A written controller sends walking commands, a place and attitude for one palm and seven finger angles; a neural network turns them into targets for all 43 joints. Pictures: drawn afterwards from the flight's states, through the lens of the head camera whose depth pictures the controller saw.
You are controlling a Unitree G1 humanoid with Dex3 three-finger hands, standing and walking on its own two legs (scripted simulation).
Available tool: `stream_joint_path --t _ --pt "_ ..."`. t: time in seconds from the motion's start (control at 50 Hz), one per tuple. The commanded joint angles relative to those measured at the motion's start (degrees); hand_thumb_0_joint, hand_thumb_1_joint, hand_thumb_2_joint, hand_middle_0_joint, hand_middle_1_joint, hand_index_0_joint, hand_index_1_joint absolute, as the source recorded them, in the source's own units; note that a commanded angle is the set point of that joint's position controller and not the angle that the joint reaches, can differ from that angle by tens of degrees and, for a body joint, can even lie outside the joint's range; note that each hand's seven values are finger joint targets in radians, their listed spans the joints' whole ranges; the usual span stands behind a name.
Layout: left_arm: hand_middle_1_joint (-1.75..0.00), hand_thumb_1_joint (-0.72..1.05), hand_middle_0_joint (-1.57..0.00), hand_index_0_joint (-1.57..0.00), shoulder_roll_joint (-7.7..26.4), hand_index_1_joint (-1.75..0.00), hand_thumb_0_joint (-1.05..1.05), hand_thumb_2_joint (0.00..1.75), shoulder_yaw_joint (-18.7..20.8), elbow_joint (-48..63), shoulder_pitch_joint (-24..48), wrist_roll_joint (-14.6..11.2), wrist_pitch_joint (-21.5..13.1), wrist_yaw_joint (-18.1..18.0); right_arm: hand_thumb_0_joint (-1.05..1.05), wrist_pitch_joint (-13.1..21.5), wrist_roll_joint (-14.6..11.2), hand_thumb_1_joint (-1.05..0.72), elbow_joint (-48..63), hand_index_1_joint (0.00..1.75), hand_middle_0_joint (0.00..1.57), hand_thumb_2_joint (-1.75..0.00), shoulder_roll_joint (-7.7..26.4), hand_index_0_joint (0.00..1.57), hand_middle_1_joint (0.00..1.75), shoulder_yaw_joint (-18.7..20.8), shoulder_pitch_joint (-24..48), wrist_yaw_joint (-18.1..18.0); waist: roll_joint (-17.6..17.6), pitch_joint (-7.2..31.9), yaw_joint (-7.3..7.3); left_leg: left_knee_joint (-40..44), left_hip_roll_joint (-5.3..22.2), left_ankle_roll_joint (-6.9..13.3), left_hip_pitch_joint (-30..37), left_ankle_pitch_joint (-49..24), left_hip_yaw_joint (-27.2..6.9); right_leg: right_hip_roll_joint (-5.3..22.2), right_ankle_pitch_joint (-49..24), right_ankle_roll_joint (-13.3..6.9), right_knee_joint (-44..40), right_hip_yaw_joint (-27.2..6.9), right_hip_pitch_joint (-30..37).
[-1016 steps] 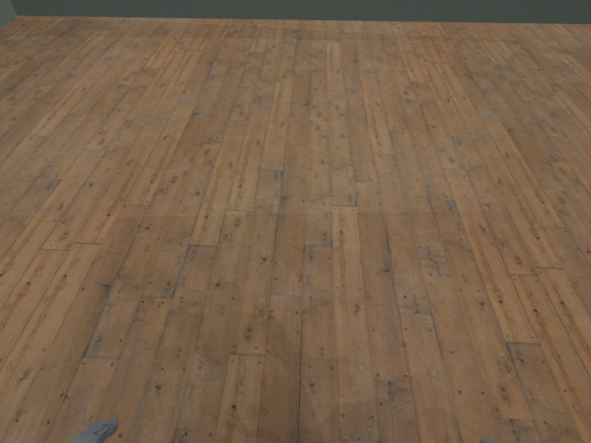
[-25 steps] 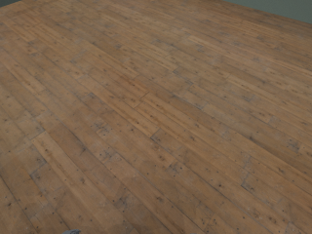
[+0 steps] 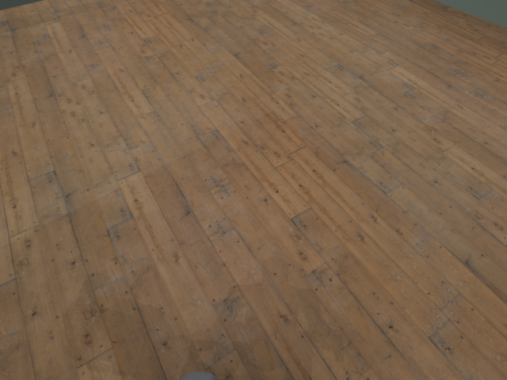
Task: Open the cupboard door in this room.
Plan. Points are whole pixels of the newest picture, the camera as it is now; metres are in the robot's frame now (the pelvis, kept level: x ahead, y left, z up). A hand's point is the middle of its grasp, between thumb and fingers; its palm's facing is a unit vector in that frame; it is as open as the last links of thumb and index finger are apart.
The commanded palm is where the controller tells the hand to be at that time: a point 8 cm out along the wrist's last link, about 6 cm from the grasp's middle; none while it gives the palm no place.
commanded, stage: turn or walk to find it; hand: left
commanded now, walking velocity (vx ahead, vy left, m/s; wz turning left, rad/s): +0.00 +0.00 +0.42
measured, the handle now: out of the picture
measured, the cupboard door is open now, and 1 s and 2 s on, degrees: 0 0 0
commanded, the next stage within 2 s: stand and wait in 1.68 s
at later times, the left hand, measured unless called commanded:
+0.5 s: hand out of the picture +0.06 +0.23 -0.15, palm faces +0.19 -0.95 -0.24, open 7.4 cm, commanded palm none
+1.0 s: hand out of the picture -0.09 +0.16 -0.15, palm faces +0.45 -0.85 -0.26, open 7.4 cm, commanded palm none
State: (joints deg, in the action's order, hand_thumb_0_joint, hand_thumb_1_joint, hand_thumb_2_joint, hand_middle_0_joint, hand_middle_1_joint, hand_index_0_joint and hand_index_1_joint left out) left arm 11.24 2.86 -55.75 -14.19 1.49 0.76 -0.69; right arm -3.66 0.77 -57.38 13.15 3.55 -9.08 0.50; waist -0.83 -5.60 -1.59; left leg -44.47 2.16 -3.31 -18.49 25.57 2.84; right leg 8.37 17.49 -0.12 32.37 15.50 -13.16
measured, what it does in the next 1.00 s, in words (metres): steps on the spot, turning left: left foot, then right foot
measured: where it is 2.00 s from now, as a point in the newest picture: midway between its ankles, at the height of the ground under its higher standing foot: outside the picture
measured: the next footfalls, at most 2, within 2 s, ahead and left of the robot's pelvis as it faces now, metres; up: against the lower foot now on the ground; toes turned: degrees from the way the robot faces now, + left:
left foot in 0.06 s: +0.03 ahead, +0.13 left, +0.00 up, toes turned +6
right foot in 0.58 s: +0.04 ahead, -0.11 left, +0.00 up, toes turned +9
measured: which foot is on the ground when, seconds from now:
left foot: up 0.00-0.04, down 0.06-0.58, up 0.60-1.00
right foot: down 0.00-0.06, up 0.08-0.56, down 0.58-1.00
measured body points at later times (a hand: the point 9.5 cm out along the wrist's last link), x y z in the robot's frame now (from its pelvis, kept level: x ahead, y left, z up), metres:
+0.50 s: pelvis -0.02 +0.01 +0.01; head +0.02 +0.02 +0.45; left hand +0.05 +0.28 -0.13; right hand +0.07 -0.22 -0.14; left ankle -0.01 +0.12 -0.73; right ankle +0.00 -0.13 -0.69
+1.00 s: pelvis -0.04 -0.04 +0.01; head +0.00 -0.04 +0.45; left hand -0.11 +0.20 -0.13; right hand +0.12 -0.25 -0.15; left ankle -0.13 +0.10 -0.68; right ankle +0.00 -0.12 -0.73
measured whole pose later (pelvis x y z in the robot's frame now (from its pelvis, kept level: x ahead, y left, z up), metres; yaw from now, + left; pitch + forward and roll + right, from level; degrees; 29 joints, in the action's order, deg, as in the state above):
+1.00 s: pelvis -0.04 -0.04 +0.01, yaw +25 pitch +0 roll +2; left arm 10.5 2.7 -55.8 -14.6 1.4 0.6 -0.8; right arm -4.3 1.1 -57.8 14.1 4.3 -10.2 0.5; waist 0.0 -4.9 -1.4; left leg -51.2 2.5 -4.0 -20.8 25.9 0.4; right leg 7.2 16.3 -1.8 30.0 13.9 -13.0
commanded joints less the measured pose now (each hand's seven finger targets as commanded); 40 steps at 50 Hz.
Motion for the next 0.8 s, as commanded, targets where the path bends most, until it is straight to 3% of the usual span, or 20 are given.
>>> stream_joint_path --t 0.0,0.02,0.04,0.06,0.1,0.16,0.24,0.38,0.46,0.5,0.52,0.54,0.56,0.58,0.6,0.62,0.64,0.66,0.7,0.78 --pt "-0.30 0.90 -0.20 -0.20 11.7 -0.30 0.00 0.90 2.9 2.5 0.0 -0.5 -0.2 -0.8 0.00 2.6 -0.2 -0.90 3.5 0.30 0.20 -0.90 4.7 0.20 0.30 0.9 -3.9 0.0 -4.1 8.7 2.71 19.7 0.2 1.6 11.0 -14.8 0.8 10.9 -18.3 -2.0 0.6 -7.0 0.1" --pt "-0.30 0.90 -0.20 -0.20 8.8 -0.30 0.00 0.90 2.5 3.6 -1.2 -1.0 0.3 -0.7 0.00 3.3 0.2 -0.90 3.6 0.30 0.20 -0.90 9.9 0.20 0.30 1.9 -5.8 -0.1 10.0 10.4 3.63 24.8 10.3 5.6 18.2 -24.4 -13.7 4.3 -3.0 1.9 11.6 -4.0 -10.0" --pt "-0.30 0.90 -0.20 -0.20 5.3 -0.30 0.00 0.90 1.2 5.6 1.6 -0.9 0.7 -0.6 0.00 3.0 0.2 -0.90 3.3 0.30 0.20 -0.90 14.4 0.20 0.30 3.0 -8.1 -0.6 21.0 8.2 5.08 27.3 20.4 11.3 17.3 -41.0 -25.1 -1.5 20.4 4.6 21.5 -6.2 -18.4" --pt "-0.30 0.90 -0.20 -0.20 7.0 -0.30 0.00 0.90 1.2 5.7 3.8 -0.6 1.3 -0.8 0.00 2.5 0.3 -0.90 2.8 0.30 0.20 -0.90 14.2 0.20 0.30 2.8 -8.3 -0.8 13.7 7.0 5.35 26.6 21.8 13.6 13.0 -37.5 -21.5 -0.5 19.1 3.5 26.6 -10.8 -16.2" --pt "-0.30 0.90 -0.20 -0.20 7.1 -0.30 0.00 0.90 1.8 4.2 5.3 -0.4 1.8 -0.5 0.00 2.7 0.6 -0.90 3.8 0.30 0.20 -0.90 11.2 0.20 0.30 2.0 -3.4 -1.8 15.6 3.3 3.84 28.1 16.0 12.3 8.7 -29.3 -19.8 -0.6 12.9 3.8 30.4 -13.6 -18.1" --pt "-0.30 0.90 -0.20 -0.20 7.3 -0.30 0.00 0.90 2.0 2.2 2.8 -0.4 1.3 0.2 0.00 3.4 0.3 -0.90 4.8 0.30 0.20 -0.90 9.2 0.20 0.30 1.2 -0.5 -2.0 9.6 4.2 1.60 26.6 11.7 11.0 11.3 -35.1 -14.4 -1.6 5.6 4.4 32.6 -13.7 -18.3" --pt "-0.30 0.90 -0.20 -0.20 7.1 -0.30 0.00 0.90 1.7 2.6 3.6 -0.5 1.1 -0.1 0.00 3.8 0.1 -0.90 4.4 0.30 0.20 -0.90 9.1 0.20 0.30 1.5 -3.8 -2.0 7.3 7.4 2.34 25.3 11.0 11.5 16.1 -41.5 -14.4 -2.3 4.2 5.6 31.7 -14.4 -18.8" --pt "-0.30 0.90 -0.20 -0.20 6.1 -0.30 0.00 0.90 1.2 5.4 8.7 -0.9 1.1 -0.4 0.00 3.2 0.7 -0.90 4.1 0.30 0.20 -0.90 8.9 0.20 0.30 2.1 -5.8 -1.7 9.9 6.1 3.91 25.0 11.6 13.6 13.1 -37.3 -20.1 -3.5 8.3 5.5 21.6 -14.9 -15.6" --pt "-0.30 0.90 -0.20 -0.20 5.5 -0.30 0.00 0.90 1.0 5.5 7.2 -1.2 0.7 -0.5 0.00 2.8 0.8 -0.90 4.6 0.30 0.20 -0.90 9.3 0.20 0.30 2.5 -4.4 -1.5 10.8 7.6 2.97 22.9 10.0 13.2 9.6 -37.6 -22.5 -6.0 8.0 4.4 9.6 -13.6 -7.8" --pt "-0.30 0.90 -0.20 -0.20 5.6 -0.30 0.00 0.90 1.2 4.8 4.0 -1.4 0.2 -0.5 0.00 2.6 0.7 -0.90 4.9 0.30 0.20 -0.90 9.1 0.20 0.30 2.7 -3.6 -1.4 9.8 9.1 1.52 20.8 8.2 11.7 6.2 -35.5 -22.4 -7.0 1.8 3.9 1.0 -12.8 -1.1" --pt "-0.30 0.90 -0.20 -0.20 6.1 -0.30 0.00 0.90 1.4 4.2 2.1 -1.4 -0.2 -0.6 0.00 2.6 0.4 -0.90 5.1 0.30 0.20 -0.90 8.7 0.20 0.30 2.7 -3.1 -1.3 8.5 9.7 0.35 18.8 6.5 10.0 2.7 -31.6 -21.7 -6.5 -4.2 3.7 -6.0 -12.5 4.7" --pt "-0.30 0.90 -0.20 -0.20 8.2 -0.30 0.00 0.90 1.7 3.7 -0.3 -1.1 -0.7 -0.9 0.00 2.7 0.0 -0.90 5.3 0.30 0.20 -0.90 6.9 0.20 0.30 2.5 -3.2 -1.1 3.9 10.5 -0.62 15.4 3.5 7.2 -2.9 -23.0 -19.2 -2.6 -7.9 3.0 -12.1 -15.6 11.7" --pt "-0.30 0.90 -0.20 -0.20 13.2 -0.30 0.00 0.90 2.7 3.7 -1.5 -0.2 -1.3 -1.4 0.00 2.7 -0.5 -0.90 6.2 0.30 0.20 -0.90 3.1 0.20 0.30 2.0 -4.1 -0.7 -10.6 11.0 -1.09 4.4 -3.8 3.1 -13.4 -5.9 -10.9 10.8 -8.6 -1.4 -15.7 -28.9 18.3" --pt "-0.30 0.90 -0.20 -0.20 15.1 -0.30 0.00 0.90 2.8 4.5 -1.3 -0.2 -1.1 -1.4 0.00 2.3 -0.1 -0.90 7.4 0.30 0.20 -0.90 4.2 0.20 0.30 2.3 -2.0 -0.9 -14.8 7.7 -1.77 -7.7 -6.2 1.8 -14.9 8.4 -7.2 19.8 -13.3 -7.6 -17.2 -35.5 10.1" --pt "-0.30 0.90 -0.20 -0.20 13.1 -0.30 0.00 0.90 2.7 5.4 1.5 -0.5 -0.9 -1.5 0.00 1.4 0.4 -0.90 6.4 0.30 0.20 -0.90 5.7 0.20 0.30 2.9 -2.5 -0.8 -9.1 5.9 -0.38 -16.3 -3.9 2.0 -13.6 6.1 -9.5 18.5 -8.7 -9.5 -18.1 -31.7 3.8" --pt "-0.30 0.90 -0.20 -0.20 11.4 -0.30 0.00 0.90 2.8 6.2 5.0 -0.6 -1.1 -1.7 0.00 0.7 0.7 -0.90 5.3 0.30 0.20 -0.90 5.6 0.20 0.30 3.0 -3.6 -0.6 -11.1 3.1 1.19 -20.8 -2.7 1.9 -13.6 3.5 -10.0 15.9 -3.0 -8.6 -19.5 -29.4 -0.7" --pt "-0.30 0.90 -0.20 -0.20 10.2 -0.30 0.00 0.90 2.2 6.7 7.1 -0.6 -1.0 -1.4 0.00 0.3 0.7 -0.90 4.0 0.30 0.20 -0.90 5.3 0.20 0.30 3.2 -4.4 -0.3 -7.6 1.2 2.39 -24.5 -2.5 1.6 -13.1 0.1 -8.9 12.9 -1.0 -7.0 -19.3 -25.9 -2.5" --pt "-0.30 0.90 -0.20 -0.20 8.5 -0.30 0.00 0.90 1.8 7.0 8.4 -0.7 -1.0 -1.4 0.00 0.2 0.8 -0.90 3.2 0.30 0.20 -0.90 4.8 0.20 0.30 3.1 -6.1 0.0 -6.1 0.8 3.60 -25.5 -1.5 1.2 -13.1 -2.4 -8.0 10.9 -4.6 -5.8 -18.0 -22.1 -2.3" --pt "-0.30 0.90 -0.20 -0.20 7.6 -0.30 0.00 0.90 1.4 6.6 6.4 -0.7 -1.7 -1.3 0.00 0.3 0.7 -0.90 2.4 0.30 0.20 -0.90 3.8 0.20 0.30 2.6 -7.3 0.2 -6.8 2.1 3.36 -26.2 -1.7 0.2 -13.5 -5.7 -6.7 8.5 -11.9 -4.9 -16.3 -17.2 1.1" --pt "-0.30 0.90 -0.20 -0.20 8.2 -0.30 0.00 0.90 1.7 4.9 1.4 -0.5 -1.8 -1.3 0.00 0.1 0.6 -0.90 2.9 0.30 0.20 -0.90 4.1 0.20 0.30 2.4 -4.6 0.1 -8.0 3.3 1.31 -23.6 -0.4 -1.1 -13.9 -5.7 -5.8 9.8 -15.2 -5.7 -15.5 -16.0 5.1"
